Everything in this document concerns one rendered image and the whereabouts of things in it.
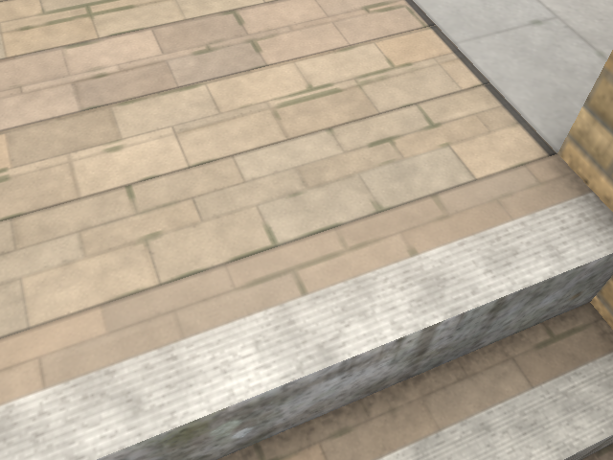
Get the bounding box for stairs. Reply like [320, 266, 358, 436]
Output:
[97, 253, 613, 460]

